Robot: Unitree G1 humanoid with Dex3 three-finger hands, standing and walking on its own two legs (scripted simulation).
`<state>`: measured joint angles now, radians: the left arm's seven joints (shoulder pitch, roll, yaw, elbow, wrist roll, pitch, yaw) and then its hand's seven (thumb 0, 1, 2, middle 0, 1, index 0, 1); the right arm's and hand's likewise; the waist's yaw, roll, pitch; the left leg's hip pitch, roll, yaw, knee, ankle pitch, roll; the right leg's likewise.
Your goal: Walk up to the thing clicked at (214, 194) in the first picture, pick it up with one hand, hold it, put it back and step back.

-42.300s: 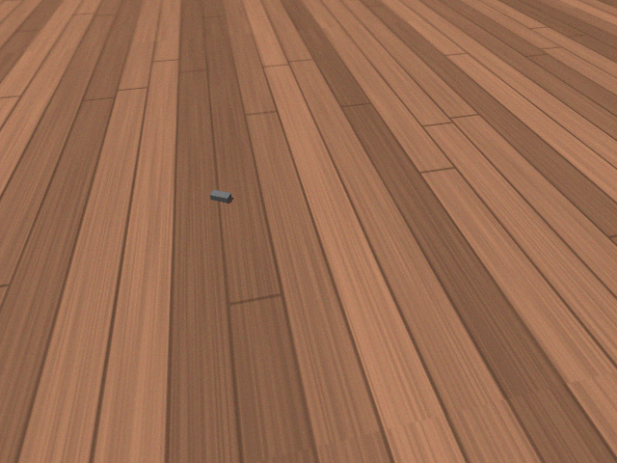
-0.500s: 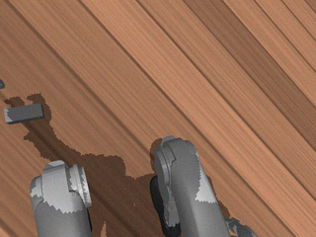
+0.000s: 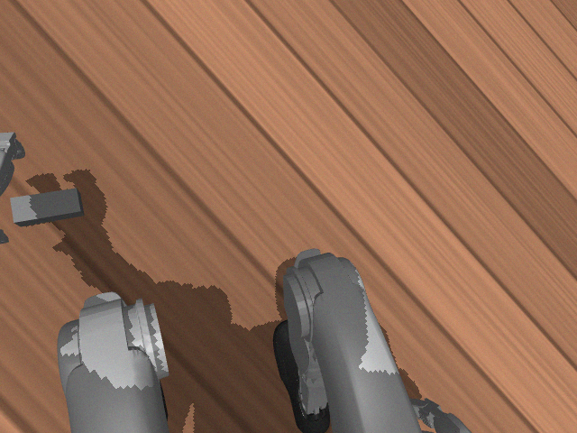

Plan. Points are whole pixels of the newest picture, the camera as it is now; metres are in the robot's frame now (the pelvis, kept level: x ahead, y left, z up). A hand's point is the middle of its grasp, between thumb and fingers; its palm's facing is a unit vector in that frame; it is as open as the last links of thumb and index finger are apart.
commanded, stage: approach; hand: left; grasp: from above
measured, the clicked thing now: (48, 207) +0.49 +0.28 -0.31
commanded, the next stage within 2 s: close in in 0.50 s
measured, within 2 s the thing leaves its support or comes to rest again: neither
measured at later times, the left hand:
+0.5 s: hand (0, 194) +0.47 +0.30 -0.18, palm faces -0.46 -0.09 -0.89, open 12.5 cm
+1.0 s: hand (29, 204) +0.47 +0.28 -0.22, palm faces -0.45 -0.06 -0.89, open 12.9 cm
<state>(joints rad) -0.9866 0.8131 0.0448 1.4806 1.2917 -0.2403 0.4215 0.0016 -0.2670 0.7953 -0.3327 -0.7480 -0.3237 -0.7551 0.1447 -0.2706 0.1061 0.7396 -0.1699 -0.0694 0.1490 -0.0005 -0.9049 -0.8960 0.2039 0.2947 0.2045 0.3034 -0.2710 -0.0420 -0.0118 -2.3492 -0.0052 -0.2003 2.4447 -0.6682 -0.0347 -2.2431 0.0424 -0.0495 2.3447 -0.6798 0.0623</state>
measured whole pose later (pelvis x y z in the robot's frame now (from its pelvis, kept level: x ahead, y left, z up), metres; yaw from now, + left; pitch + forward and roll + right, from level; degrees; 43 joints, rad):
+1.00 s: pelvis +0.00 +0.00 -0.01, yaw -2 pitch +31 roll -11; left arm -1.07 0.85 0.07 1.68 1.35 -0.20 0.56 0.00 -0.29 0.83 -0.28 -0.78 -0.27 -0.78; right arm 0.12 -0.29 0.17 0.71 -0.21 -0.11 0.18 0.00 -0.90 -0.90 0.20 0.29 0.20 0.30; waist -0.35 -0.07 0.05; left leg -2.38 0.00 -0.22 2.49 -0.67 -0.03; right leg -2.26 0.05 -0.06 2.37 -0.67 0.06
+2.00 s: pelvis +0.00 +0.01 -0.02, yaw -6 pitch +26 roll -15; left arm -1.07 0.98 0.08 1.78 1.31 -0.22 0.66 0.00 -0.33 0.83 -0.25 -0.79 -0.24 -0.80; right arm 0.08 -0.33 0.30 0.69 -0.29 -0.26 0.27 0.00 -0.90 -0.90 0.20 0.29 0.20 0.30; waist -0.40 -0.15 0.17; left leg -2.34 0.01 -0.30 2.57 -0.72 -0.03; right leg -2.21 0.08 -0.13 2.38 -0.67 0.08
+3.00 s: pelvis +0.00 +0.01 -0.01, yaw -6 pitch +26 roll -16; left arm -1.06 1.01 0.05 1.75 1.28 -0.24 0.65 0.00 0.21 0.40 -0.64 -0.49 -0.66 -0.46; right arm 0.08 -0.34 0.34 0.66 -0.29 -0.25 0.27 0.00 -0.90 -0.90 0.20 0.29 0.20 0.30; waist -0.40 -0.16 0.20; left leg -2.32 0.01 -0.32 2.55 -0.71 -0.03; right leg -2.19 0.08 -0.14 2.35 -0.66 0.08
